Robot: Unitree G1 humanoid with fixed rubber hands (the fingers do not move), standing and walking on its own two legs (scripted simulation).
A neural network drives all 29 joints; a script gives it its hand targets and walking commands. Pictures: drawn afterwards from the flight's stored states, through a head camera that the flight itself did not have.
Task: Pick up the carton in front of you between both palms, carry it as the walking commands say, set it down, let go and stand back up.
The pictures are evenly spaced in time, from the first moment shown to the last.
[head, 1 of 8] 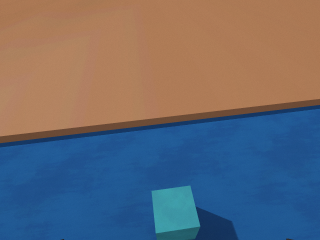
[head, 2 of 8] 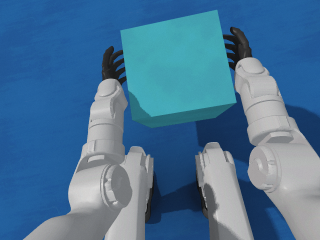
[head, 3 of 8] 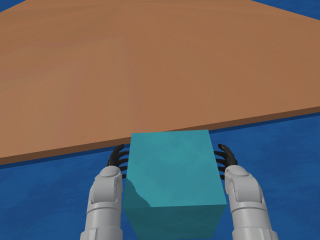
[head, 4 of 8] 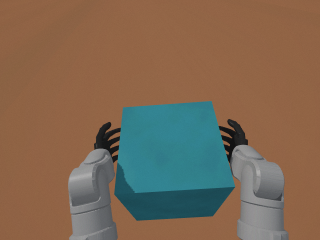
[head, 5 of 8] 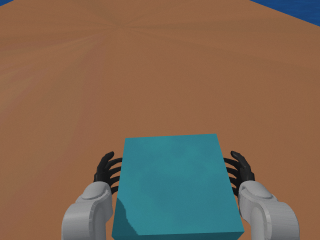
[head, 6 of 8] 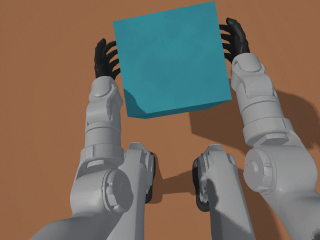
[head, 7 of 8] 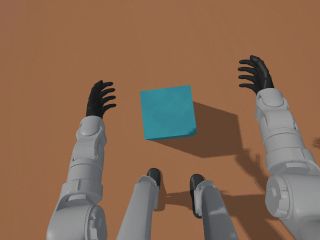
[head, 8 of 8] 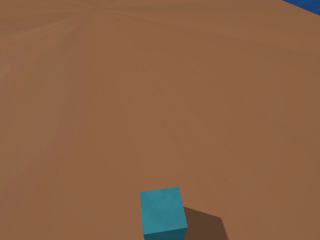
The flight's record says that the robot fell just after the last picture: no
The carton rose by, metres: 0.83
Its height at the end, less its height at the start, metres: +0.08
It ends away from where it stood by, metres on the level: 3.30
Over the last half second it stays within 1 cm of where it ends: yes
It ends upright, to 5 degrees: yes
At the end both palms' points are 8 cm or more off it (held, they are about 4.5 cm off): yes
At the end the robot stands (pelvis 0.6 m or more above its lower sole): yes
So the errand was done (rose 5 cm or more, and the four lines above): yes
